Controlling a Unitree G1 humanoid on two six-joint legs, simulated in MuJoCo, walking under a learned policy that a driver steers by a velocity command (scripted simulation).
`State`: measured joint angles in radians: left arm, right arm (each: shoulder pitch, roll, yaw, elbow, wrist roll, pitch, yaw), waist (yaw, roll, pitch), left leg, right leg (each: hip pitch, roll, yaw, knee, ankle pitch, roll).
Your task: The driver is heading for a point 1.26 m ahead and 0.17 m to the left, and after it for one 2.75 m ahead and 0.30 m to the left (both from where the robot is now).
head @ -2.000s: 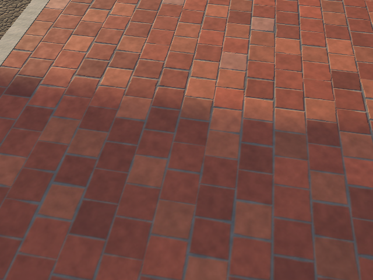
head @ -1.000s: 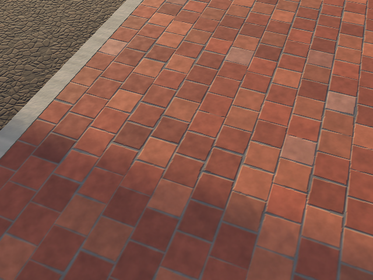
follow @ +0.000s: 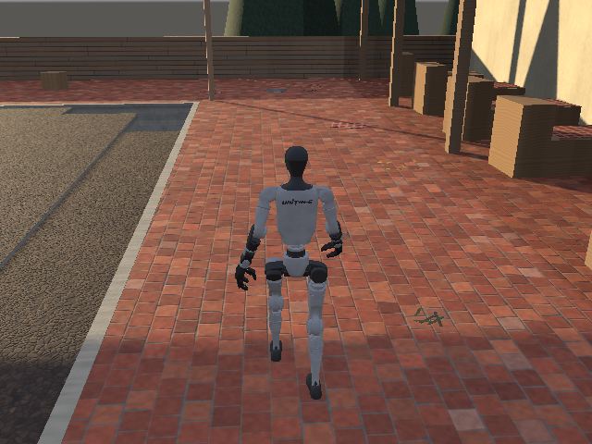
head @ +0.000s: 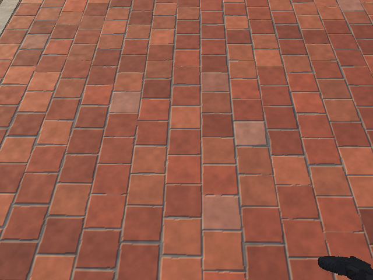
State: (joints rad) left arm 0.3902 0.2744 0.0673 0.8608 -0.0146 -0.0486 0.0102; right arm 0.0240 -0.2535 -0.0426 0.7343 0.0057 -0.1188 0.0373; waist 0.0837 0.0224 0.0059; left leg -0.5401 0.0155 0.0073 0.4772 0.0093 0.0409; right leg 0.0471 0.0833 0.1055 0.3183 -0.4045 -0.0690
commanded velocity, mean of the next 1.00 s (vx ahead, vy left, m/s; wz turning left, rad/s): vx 0.50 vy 0.00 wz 0.03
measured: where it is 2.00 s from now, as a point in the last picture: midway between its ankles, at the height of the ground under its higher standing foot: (183, 129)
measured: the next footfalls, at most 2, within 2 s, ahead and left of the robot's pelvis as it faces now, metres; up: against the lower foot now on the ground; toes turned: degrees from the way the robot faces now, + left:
left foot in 0.02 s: +0.19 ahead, +0.11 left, +0.00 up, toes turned +1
right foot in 0.56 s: +0.48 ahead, -0.13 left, +0.00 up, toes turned -2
